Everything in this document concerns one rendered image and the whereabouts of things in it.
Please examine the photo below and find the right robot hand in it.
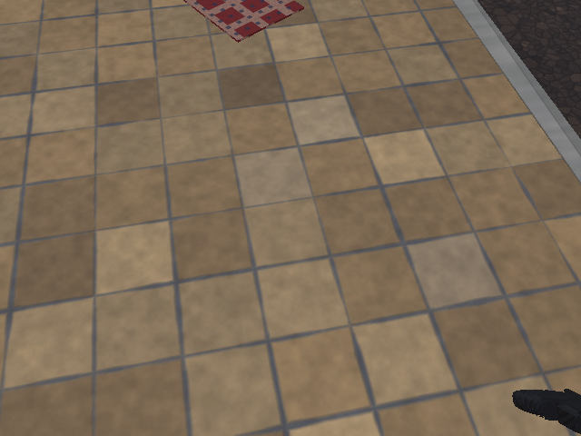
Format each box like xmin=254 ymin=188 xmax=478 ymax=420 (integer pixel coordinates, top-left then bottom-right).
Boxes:
xmin=512 ymin=389 xmax=581 ymax=434

